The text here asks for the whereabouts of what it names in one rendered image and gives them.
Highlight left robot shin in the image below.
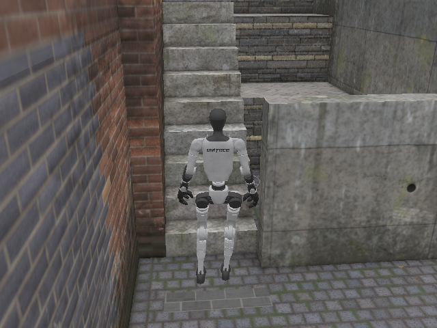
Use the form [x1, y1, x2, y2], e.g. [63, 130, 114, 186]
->
[197, 228, 206, 275]

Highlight robot right hand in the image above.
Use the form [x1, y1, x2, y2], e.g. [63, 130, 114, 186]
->
[243, 192, 259, 208]

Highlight robot left hand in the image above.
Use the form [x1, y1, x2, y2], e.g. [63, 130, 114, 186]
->
[178, 189, 193, 205]

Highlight right robot upper arm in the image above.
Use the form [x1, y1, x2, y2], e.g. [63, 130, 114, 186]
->
[232, 138, 251, 176]

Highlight right robot forearm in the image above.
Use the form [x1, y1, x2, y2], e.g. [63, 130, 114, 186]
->
[244, 165, 257, 194]

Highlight left robot thigh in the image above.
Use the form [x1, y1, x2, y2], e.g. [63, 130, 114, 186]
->
[195, 191, 210, 241]

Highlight left robot upper arm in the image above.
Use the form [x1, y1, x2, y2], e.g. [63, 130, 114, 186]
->
[185, 138, 204, 175]

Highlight left robot forearm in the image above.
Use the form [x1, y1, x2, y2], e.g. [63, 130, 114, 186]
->
[179, 165, 193, 192]

